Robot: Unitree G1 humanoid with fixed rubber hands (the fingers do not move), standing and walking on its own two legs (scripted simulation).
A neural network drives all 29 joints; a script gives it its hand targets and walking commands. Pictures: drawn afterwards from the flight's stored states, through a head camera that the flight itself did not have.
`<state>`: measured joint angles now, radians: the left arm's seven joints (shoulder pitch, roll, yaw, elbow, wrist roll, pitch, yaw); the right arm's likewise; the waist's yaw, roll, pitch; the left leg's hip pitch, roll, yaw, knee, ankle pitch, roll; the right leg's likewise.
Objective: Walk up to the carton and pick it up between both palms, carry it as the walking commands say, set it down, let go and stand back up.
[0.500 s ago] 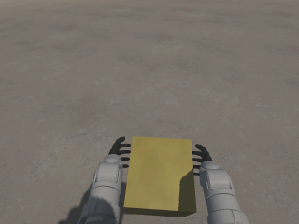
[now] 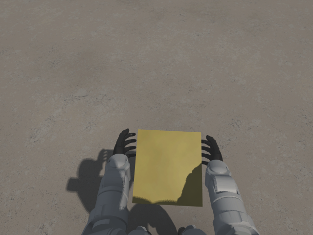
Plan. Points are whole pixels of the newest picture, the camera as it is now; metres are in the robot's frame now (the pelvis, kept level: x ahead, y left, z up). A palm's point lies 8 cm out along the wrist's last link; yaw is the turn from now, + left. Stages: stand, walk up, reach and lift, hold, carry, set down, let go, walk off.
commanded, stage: set down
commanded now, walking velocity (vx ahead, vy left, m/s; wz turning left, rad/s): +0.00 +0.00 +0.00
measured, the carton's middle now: (166, 167) +0.34 +0.00 -0.13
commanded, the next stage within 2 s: none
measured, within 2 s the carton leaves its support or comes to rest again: neither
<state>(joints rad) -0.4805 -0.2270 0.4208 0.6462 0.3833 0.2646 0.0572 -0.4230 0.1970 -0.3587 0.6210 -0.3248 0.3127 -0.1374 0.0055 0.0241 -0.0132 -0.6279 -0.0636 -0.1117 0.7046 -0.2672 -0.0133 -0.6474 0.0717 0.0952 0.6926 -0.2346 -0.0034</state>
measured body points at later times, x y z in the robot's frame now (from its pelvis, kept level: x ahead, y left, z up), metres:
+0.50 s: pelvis -0.01 +0.01 -0.07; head +0.16 -0.01 +0.35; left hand +0.37 +0.13 -0.14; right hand +0.36 -0.14 -0.16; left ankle +0.04 +0.12 -0.71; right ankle +0.06 -0.11 -0.71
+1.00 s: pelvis -0.01 +0.00 -0.14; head +0.20 -0.01 +0.25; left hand +0.39 +0.12 -0.23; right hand +0.38 -0.14 -0.25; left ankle +0.04 +0.12 -0.71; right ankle +0.06 -0.11 -0.71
